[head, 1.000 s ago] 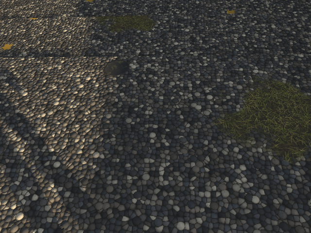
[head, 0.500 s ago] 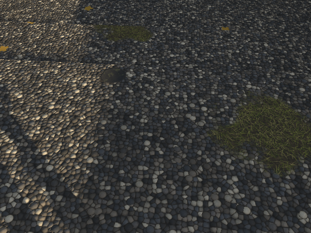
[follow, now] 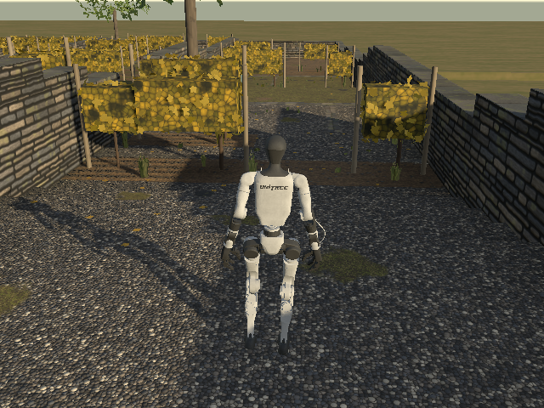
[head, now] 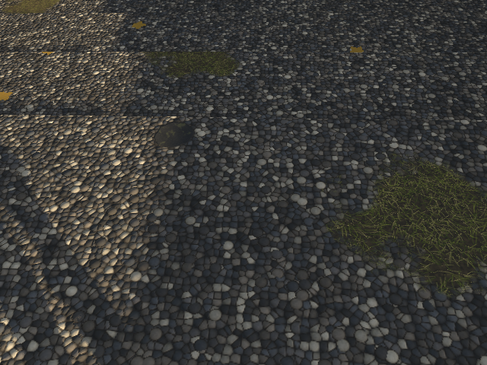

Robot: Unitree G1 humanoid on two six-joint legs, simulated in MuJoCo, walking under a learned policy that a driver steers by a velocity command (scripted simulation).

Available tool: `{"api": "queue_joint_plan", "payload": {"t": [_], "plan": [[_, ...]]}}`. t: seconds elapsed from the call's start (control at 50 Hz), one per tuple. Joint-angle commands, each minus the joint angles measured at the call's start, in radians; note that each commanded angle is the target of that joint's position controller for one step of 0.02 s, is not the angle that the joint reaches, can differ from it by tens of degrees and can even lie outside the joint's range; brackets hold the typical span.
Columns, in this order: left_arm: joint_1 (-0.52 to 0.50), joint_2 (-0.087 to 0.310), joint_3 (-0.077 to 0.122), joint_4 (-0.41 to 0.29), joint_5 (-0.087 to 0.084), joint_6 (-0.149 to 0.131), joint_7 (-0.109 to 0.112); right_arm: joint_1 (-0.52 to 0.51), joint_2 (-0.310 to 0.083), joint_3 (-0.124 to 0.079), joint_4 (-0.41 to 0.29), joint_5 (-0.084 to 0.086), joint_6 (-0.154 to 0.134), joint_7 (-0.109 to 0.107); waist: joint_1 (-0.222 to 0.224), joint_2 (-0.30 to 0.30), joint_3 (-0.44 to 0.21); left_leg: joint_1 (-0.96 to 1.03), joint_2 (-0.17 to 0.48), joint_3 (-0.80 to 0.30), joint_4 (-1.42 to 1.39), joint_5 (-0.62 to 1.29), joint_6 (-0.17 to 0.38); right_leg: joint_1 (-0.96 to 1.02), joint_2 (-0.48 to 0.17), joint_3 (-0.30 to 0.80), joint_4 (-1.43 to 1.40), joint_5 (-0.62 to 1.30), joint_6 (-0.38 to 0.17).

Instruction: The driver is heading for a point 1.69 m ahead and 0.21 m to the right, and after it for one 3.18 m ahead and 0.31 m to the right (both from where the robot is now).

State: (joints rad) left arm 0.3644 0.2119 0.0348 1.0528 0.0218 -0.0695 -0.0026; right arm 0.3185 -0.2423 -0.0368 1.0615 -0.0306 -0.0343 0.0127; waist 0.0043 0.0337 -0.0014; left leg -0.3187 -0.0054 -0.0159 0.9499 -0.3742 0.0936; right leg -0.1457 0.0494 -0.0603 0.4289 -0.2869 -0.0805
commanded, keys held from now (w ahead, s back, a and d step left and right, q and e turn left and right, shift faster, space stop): w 1.00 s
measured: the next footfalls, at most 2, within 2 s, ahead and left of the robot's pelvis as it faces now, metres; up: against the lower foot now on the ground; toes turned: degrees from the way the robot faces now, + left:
left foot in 0.36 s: +0.36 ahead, +0.07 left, +0.00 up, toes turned +3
right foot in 0.90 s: +0.67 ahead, -0.09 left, +0.00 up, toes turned -4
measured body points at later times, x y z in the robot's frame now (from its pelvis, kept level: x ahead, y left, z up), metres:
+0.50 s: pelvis +0.26 +0.02 -0.01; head +0.29 +0.03 +0.44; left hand +0.26 +0.27 -0.16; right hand +0.33 -0.23 -0.15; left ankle +0.31 +0.07 -0.74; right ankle +0.15 -0.09 -0.64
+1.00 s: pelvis +0.55 -0.02 -0.01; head +0.58 -0.03 +0.43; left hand +0.69 +0.22 -0.14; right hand +0.50 -0.26 -0.17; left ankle +0.38 +0.08 -0.65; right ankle +0.63 -0.08 -0.74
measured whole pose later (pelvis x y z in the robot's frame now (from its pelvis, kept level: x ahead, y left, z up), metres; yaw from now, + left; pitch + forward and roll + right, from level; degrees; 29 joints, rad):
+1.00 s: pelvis +0.55 -0.02 -0.01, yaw +0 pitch +0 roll +0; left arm 0.10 0.20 0.05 0.92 0.03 -0.08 -0.01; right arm 0.41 -0.19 -0.03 1.07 -0.01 -0.08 -0.01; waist -0.03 0.02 0.07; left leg -0.21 -0.03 0.01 1.10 -0.40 0.09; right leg -0.37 0.04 -0.11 0.54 -0.17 -0.11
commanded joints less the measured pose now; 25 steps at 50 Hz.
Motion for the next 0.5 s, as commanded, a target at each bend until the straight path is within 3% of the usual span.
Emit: {"api": "queue_joint_plan", "payload": {"t": [0.02,0.1,0.18,0.24,0.3,0.34,0.36,0.38,0.4,0.42,0.44,0.46,0.5], "plan": [[0.059,0.097,0.010,-0.018,-0.005,-0.025,0.004,-0.091,-0.057,-0.009,-0.075,-0.009,-0.030,0.023,-0.001,-0.083,0.135,-0.371,0.080,-0.008,0.102,0.131,-0.009,0.154,-0.283,0.368,-0.330,-0.045,-0.092],[0.176,0.074,-0.005,0.032,-0.010,-0.036,0.010,-0.165,-0.038,-0.008,-0.103,-0.007,-0.010,0.025,0.010,-0.108,0.098,-0.416,0.065,0.063,0.084,0.185,-0.047,0.218,-0.240,0.211,-0.277,0.416,-0.089],[0.193,0.066,-0.016,0.039,-0.006,-0.034,0.016,-0.348,-0.011,0.009,-0.178,0.002,-0.004,0.025,0.036,-0.119,0.141,-0.388,0.037,0.120,-0.126,0.254,-0.062,0.163,-0.209,0.142,-0.287,0.556,-0.088],[0.205,0.081,-0.016,0.049,-0.004,-0.035,0.021,-0.415,-0.004,0.019,-0.213,0.012,-0.006,0.022,0.044,-0.137,0.151,-0.285,0.007,0.152,-0.293,0.296,-0.036,0.158,-0.220,0.118,-0.288,0.651,-0.087],[0.164,0.106,-0.011,0.048,-0.004,-0.040,0.024,-0.328,-0.043,0.004,-0.206,0.012,-0.012,0.005,-0.016,-0.141,0.096,-0.124,-0.039,0.158,-0.359,0.267,0.024,0.211,-0.247,0.091,-0.167,0.968,-0.071],[0.127,0.128,-0.003,0.041,-0.005,-0.033,0.026,-0.074,-0.085,-0.023,-0.125,0.013,-0.027,-0.010,-0.123,-0.132,-0.038,0.126,-0.076,0.146,-0.427,0.256,0.063,0.220,-0.236,0.070,0.124,1.072,-0.051],[0.115,0.126,-0.004,0.032,-0.009,-0.030,0.022,0.073,-0.120,-0.040,-0.082,0.000,-0.034,-0.020,-0.182,-0.106,-0.110,0.341,-0.005,0.073,-0.467,0.234,0.090,0.086,-0.205,0.054,0.341,0.874,-0.042],[0.170,0.045,-0.020,0.003,-0.022,-0.029,0.013,0.194,-0.216,-0.066,-0.069,-0.025,-0.036,-0.027,-0.169,0.055,-0.234,0.578,0.276,-0.293,-0.495,0.056,0.166,-0.165,-0.103,0.002,0.697,0.363,-0.020],[0.227,0.044,-0.007,0.011,-0.028,-0.024,0.005,0.149,-0.214,-0.068,-0.074,-0.004,-0.022,-0.012,-0.115,0.144,-0.284,0.632,0.419,-0.731,-0.675,-0.032,0.278,-0.402,0.046,0.077,0.970,-0.216,-0.011],[0.135,0.094,0.006,-0.015,-0.008,-0.020,0.007,0.023,-0.175,-0.062,-0.089,0.023,-0.022,-0.005,-0.072,0.048,-0.121,0.488,0.379,-0.621,-0.720,-0.131,0.254,-0.485,-0.036,0.128,0.987,-0.126,-0.029],[0.046,0.093,0.008,-0.040,-0.001,-0.025,0.002,-0.057,-0.100,-0.043,-0.106,0.028,-0.030,-0.001,-0.056,-0.007,-0.006,0.336,0.343,-0.481,-0.757,-0.094,0.228,-0.488,-0.078,0.120,0.935,-0.043,-0.031],[0.018,0.072,0.009,-0.045,-0.001,-0.025,-0.001,-0.086,-0.053,-0.030,-0.101,0.021,-0.040,0.000,-0.021,-0.042,0.062,0.216,0.297,-0.379,-0.790,0.018,0.192,-0.442,-0.111,0.118,0.867,-0.005,-0.030],[0.039,0.033,0.006,-0.041,0.017,0.000,-0.012,-0.061,-0.007,-0.011,-0.070,0.014,-0.060,-0.009,0.031,-0.025,0.068,0.109,0.228,-0.238,-0.809,0.189,0.144,-0.343,-0.140,0.116,0.775,0.012,-0.009]]}}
